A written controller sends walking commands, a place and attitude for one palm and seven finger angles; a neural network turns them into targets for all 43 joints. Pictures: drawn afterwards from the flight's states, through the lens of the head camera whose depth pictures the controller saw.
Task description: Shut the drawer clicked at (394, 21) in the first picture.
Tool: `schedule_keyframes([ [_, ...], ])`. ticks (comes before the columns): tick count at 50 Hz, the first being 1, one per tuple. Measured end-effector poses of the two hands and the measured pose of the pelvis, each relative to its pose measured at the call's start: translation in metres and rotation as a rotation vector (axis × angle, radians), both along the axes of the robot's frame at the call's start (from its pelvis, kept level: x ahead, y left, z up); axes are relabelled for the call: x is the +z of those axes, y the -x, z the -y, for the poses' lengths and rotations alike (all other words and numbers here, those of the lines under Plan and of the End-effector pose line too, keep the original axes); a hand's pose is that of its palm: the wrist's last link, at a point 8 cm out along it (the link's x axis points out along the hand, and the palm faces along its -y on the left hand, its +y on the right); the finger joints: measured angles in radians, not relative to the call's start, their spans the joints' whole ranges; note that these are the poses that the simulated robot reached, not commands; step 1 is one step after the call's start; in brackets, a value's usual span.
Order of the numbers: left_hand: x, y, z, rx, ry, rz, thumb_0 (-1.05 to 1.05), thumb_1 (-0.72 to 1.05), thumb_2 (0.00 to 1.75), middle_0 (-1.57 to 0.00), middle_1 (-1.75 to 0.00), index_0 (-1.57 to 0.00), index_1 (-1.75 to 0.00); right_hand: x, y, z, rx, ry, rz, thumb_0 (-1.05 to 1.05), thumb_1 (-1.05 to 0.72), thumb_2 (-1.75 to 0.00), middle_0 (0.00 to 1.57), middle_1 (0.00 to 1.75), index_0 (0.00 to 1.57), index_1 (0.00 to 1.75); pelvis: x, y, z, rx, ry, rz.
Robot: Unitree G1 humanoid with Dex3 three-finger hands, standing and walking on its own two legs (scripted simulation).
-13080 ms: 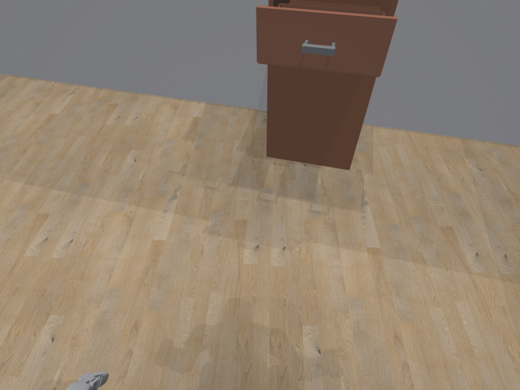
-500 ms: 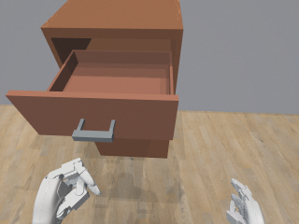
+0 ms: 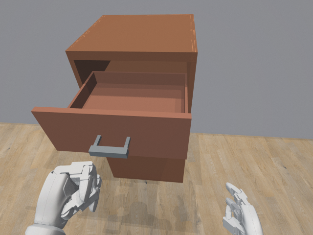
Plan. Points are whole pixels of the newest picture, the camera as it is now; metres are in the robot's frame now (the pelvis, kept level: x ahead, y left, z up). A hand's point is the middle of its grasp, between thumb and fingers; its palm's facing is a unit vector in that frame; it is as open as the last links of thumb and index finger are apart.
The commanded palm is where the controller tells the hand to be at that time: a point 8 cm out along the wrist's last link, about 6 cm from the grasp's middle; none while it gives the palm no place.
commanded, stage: raise the hand and make a fist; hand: left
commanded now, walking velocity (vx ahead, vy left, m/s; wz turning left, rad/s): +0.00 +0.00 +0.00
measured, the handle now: (111, 145) +0.34 +0.17 +0.06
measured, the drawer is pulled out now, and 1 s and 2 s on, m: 0.29 0.29 0.29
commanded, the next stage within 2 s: bring the fist close to the handle in 0.36 s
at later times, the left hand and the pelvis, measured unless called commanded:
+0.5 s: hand (100, 190) +0.17 +0.12 +0.15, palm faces +0.02 -1.00 -0.09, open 3.3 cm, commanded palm +0.13 +0.18 +0.15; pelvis +0.00 -0.02 +0.01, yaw +0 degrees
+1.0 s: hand (111, 183) +0.20 +0.12 +0.10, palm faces -0.01 -1.00 -0.04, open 3.3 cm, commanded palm +0.18 +0.18 +0.10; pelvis +0.00 -0.02 +0.00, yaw +0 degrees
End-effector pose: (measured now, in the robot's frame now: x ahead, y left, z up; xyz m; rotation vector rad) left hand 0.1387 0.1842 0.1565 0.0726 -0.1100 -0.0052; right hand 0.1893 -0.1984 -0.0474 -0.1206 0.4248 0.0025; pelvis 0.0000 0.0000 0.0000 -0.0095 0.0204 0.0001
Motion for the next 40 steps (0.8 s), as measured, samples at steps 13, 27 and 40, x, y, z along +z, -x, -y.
schedule_keyframes([
  [13,-0.004,-0.004,0.006,0.016,-0.008,-0.047,0.02,0.89,0.90,-1.40,-1.60,-1.40,-1.60,0.001,0.011,0.029,-0.049,0.024,-0.007,0.02,-0.91,-0.90,0.20,0.30,0.20,0.30,0.004,0.000,0.012,-0.005,-0.009,0.011],
  [27,-0.006,-0.009,0.006,0.023,-0.012,-0.047,0.02,0.89,0.90,-1.40,-1.60,-1.40,-1.60,-0.001,0.003,0.036,-0.046,0.018,0.007,0.02,-0.91,-0.90,0.20,0.30,0.20,0.30,0.006,-0.003,0.022,0.000,-0.011,0.011],
  [40,-0.033,-0.028,0.003,0.020,0.015,-0.087,0.02,0.89,0.90,-1.40,-1.60,-1.40,-1.60,-0.008,0.007,0.042,-0.045,0.049,-0.046,0.02,-0.91,-0.90,0.20,0.30,0.20,0.30,0.004,-0.004,0.021,0.001,-0.014,-0.015],
])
